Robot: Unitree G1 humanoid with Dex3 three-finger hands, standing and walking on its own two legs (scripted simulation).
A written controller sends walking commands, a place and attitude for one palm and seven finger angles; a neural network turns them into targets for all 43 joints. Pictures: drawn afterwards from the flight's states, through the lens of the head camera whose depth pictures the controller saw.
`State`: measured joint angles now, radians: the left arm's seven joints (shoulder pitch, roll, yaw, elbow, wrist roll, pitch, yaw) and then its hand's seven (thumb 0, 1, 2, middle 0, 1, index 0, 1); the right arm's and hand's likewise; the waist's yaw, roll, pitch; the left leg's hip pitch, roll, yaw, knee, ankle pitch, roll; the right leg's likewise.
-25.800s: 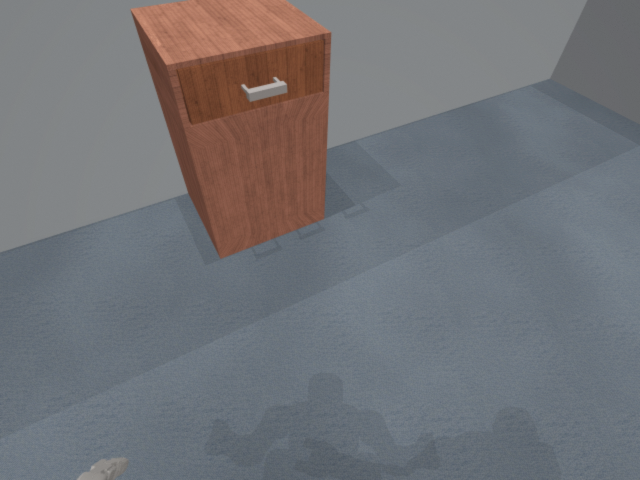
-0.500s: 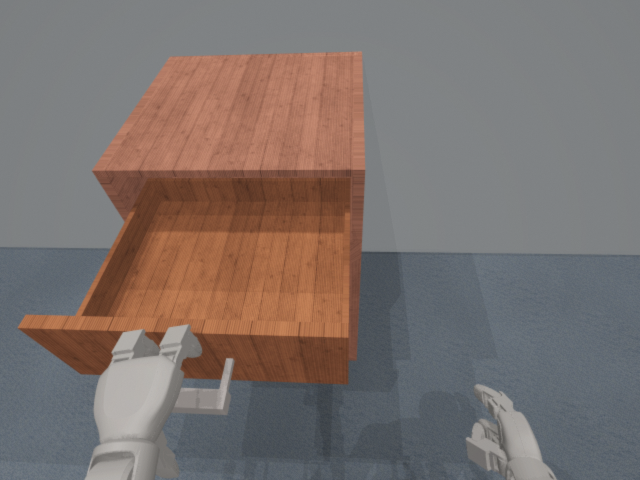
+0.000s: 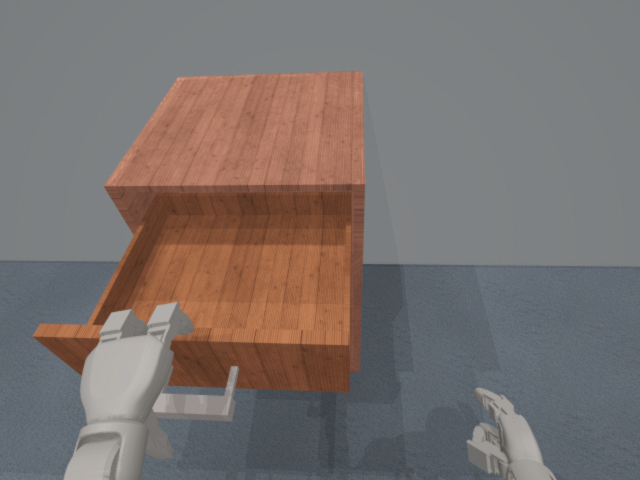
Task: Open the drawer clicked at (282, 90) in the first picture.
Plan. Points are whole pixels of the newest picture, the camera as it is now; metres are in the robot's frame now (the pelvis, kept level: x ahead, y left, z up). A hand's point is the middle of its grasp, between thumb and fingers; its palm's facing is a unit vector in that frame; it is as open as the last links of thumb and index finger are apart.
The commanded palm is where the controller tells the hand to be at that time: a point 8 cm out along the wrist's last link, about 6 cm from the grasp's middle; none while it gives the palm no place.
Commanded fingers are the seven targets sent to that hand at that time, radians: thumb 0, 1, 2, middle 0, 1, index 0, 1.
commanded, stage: lift the hand off the handle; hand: left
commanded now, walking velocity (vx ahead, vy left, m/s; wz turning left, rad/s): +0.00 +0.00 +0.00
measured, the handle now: (195, 389) +0.24 +0.23 -0.06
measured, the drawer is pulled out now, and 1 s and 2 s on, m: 0.30 0.30 0.30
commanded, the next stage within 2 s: draw the hand back to the body in 0.70 s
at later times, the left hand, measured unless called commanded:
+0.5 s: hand (145, 370) +0.21 +0.23 +0.07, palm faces +0.08 -0.14 -0.99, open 13.9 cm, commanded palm +0.18 +0.22 +0.13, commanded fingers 0.00 -0.50 0.30 -0.30 -1.20 -0.30 -1.20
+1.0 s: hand (137, 366) +0.21 +0.23 +0.09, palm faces +0.08 -0.12 -0.99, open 13.9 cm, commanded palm +0.17 +0.23 +0.15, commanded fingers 0.00 -0.50 0.30 -0.30 -1.20 -0.30 -1.20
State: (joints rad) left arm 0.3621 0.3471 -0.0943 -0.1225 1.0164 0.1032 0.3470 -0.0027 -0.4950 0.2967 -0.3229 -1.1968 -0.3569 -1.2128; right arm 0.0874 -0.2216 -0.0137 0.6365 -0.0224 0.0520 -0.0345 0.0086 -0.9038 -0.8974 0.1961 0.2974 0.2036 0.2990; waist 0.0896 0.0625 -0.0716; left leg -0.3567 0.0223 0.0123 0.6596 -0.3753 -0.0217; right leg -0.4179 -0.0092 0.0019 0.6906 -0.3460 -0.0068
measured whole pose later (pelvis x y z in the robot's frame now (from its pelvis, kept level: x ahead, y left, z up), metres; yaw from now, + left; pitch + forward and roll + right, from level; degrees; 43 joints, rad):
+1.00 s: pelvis +0.01 +0.01 +0.01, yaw +0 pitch +1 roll +0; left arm 0.41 0.41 -0.08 -0.32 0.97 0.11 0.20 0.00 -0.50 0.30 -0.32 -1.20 -0.32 -1.20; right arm 0.07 -0.23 0.01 0.62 -0.01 0.07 0.00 0.01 -0.90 -0.90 0.20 0.30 0.20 0.30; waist 0.11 0.08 -0.03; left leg -0.20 0.02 0.01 0.51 -0.32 -0.02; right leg -0.26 -0.01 0.00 0.53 -0.28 0.00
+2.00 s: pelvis +0.03 +0.01 +0.02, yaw +2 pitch -2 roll +0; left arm 0.57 0.32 0.26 -0.51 -0.03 -0.09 0.12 0.00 0.24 0.62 -0.26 -0.71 -0.26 -0.72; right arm 0.18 -0.21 0.01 0.63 0.00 -0.16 -0.08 0.01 -0.90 -0.90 0.20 0.30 0.20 0.30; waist 0.06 0.06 0.01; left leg -0.10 0.03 -0.02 0.44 -0.31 -0.02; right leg -0.13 -0.01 -0.03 0.43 -0.27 0.00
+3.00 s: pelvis -0.03 +0.02 +0.01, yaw +2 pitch +2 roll +0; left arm 0.67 0.42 0.39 -0.63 -0.05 -0.18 0.13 0.01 0.88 0.89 -0.22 -0.30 -0.22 -0.30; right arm 0.15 -0.19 -0.02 0.54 0.02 -0.05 -0.08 0.01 -0.90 -0.90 0.20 0.30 0.20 0.30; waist 0.00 -0.03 0.04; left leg -0.31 -0.01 -0.02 0.52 -0.25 0.01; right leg -0.33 -0.05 -0.03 0.52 -0.22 0.03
